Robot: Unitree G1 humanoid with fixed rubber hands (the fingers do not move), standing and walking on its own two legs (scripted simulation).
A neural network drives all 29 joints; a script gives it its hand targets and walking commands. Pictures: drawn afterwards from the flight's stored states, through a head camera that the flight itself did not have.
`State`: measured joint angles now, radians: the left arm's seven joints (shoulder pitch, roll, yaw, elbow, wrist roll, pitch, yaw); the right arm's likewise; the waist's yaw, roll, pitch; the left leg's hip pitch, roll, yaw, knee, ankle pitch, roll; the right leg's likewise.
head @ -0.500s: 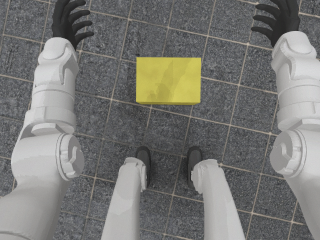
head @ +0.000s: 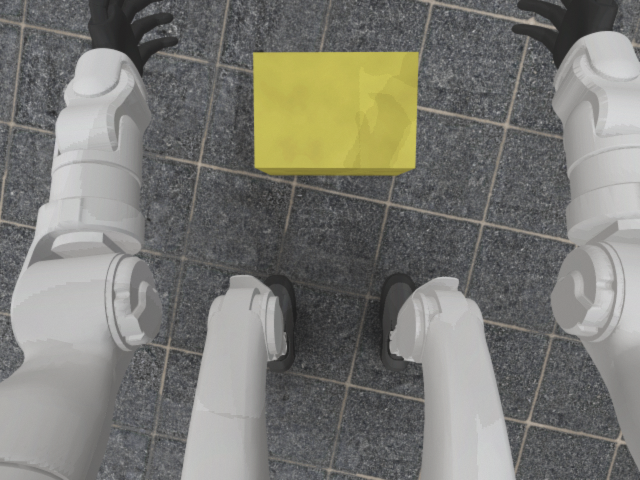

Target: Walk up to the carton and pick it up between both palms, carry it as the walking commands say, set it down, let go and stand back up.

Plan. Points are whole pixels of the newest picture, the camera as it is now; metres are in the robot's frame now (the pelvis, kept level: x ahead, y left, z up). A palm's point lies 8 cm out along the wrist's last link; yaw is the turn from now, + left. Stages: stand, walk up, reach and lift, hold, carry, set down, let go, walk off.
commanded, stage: reach and lift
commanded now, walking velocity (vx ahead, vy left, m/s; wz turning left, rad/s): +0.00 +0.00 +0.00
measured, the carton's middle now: (334, 122) +0.53 +0.01 -0.44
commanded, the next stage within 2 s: none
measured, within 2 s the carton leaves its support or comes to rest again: neither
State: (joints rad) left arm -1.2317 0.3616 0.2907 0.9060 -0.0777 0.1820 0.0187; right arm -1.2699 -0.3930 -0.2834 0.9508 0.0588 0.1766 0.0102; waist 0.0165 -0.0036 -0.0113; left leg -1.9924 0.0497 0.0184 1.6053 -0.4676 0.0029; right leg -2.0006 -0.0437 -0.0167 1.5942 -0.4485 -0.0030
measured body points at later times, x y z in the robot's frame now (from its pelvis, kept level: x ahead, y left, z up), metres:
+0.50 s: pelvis -0.02 +0.00 -0.12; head +0.34 +0.00 +0.15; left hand +0.54 +0.22 -0.26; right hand +0.56 -0.21 -0.26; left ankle +0.09 +0.12 -0.49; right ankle +0.10 -0.12 -0.49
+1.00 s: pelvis -0.02 +0.00 -0.19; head +0.36 +0.00 +0.03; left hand +0.54 +0.22 -0.38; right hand +0.55 -0.21 -0.38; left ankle +0.09 +0.12 -0.49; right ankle +0.10 -0.12 -0.49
